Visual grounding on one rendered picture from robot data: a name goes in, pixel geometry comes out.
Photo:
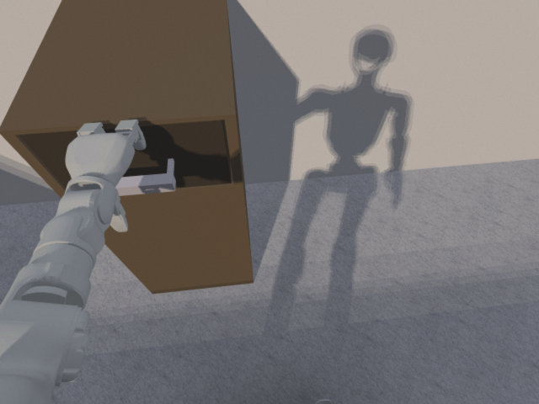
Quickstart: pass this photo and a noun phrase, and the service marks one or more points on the handle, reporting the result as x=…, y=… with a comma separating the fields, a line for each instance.
x=148, y=184

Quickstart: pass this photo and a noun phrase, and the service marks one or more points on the cabinet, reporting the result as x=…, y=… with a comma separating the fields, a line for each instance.
x=158, y=62

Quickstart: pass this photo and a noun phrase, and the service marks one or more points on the drawer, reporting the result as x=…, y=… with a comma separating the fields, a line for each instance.
x=199, y=149

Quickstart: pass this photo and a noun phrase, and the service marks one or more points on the left robot hand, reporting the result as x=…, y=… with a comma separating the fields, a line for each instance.
x=107, y=156

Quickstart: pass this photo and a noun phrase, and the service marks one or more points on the robot left upper arm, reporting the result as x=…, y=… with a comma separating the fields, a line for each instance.
x=41, y=346

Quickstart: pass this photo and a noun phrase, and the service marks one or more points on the robot left forearm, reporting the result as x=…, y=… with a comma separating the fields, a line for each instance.
x=63, y=260

